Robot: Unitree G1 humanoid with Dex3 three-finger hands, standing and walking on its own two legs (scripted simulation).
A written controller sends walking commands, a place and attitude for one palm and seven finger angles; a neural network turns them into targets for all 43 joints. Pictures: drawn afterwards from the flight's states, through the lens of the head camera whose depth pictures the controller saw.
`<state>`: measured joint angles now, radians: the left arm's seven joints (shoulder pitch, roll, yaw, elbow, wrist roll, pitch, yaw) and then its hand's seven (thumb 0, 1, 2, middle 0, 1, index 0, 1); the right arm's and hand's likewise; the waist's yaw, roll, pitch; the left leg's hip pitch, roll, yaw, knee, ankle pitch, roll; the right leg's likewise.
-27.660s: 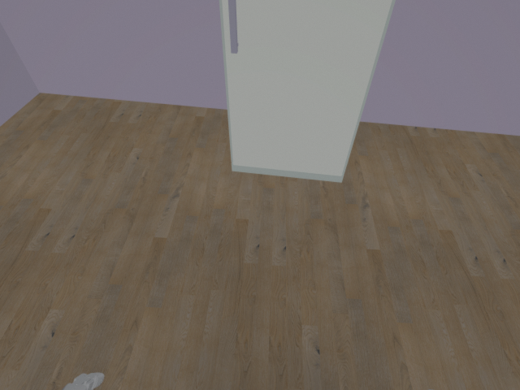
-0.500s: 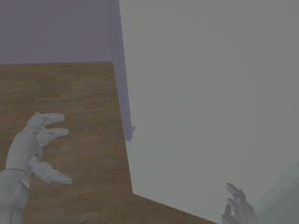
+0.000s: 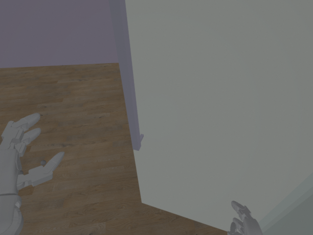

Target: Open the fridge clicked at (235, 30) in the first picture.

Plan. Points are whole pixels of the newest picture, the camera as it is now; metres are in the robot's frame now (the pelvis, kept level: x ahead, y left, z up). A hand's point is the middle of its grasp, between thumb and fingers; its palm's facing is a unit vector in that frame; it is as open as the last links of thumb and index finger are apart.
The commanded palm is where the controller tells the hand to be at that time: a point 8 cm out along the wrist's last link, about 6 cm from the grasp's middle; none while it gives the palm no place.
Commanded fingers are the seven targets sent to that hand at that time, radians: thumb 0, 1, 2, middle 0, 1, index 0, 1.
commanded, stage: draw the hand back to the body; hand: left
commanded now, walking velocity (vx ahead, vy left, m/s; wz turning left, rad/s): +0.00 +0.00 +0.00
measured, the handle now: (132, 88) +0.42 +0.13 +0.18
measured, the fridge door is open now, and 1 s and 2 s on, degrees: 67 67 67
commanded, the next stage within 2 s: step back with the hand held close in 0.52 s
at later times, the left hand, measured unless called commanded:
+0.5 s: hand (38, 166) +0.19 +0.26 +0.15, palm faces +0.48 -0.80 -0.37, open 7.4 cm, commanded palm +0.14 +0.30 +0.17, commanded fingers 0.00 0.90 0.90 -0.20 -0.30 -0.20 -0.30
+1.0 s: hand (35, 170) +0.18 +0.27 +0.15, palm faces +0.35 -0.81 -0.48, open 7.4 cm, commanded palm +0.12 +0.31 +0.17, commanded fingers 0.00 0.90 0.90 -0.20 -0.30 -0.20 -0.30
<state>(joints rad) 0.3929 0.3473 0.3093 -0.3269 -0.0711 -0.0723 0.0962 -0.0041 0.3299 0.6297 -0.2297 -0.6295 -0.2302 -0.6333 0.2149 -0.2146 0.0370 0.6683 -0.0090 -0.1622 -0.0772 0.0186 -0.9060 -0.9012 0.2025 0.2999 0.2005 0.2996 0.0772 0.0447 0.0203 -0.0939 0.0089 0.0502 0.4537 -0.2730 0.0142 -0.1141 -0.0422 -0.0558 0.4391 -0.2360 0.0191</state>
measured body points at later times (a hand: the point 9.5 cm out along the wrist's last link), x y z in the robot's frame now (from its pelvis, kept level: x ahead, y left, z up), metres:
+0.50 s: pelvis +0.00 -0.01 +0.00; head -0.02 -0.02 +0.45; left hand +0.15 +0.30 +0.18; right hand +0.19 -0.22 -0.08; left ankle -0.01 +0.11 -0.74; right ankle +0.01 -0.13 -0.74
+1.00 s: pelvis -0.03 +0.01 +0.00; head -0.02 +0.02 +0.45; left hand +0.15 +0.31 +0.18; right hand +0.15 -0.23 -0.08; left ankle -0.01 +0.11 -0.74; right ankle +0.01 -0.13 -0.74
